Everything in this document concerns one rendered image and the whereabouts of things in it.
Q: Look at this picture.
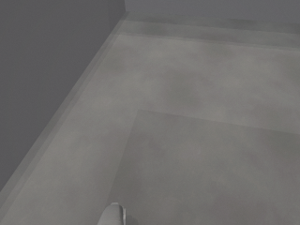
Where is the robot left thigh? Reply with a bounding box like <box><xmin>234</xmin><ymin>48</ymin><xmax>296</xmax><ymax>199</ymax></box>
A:
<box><xmin>97</xmin><ymin>204</ymin><xmax>126</xmax><ymax>225</ymax></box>

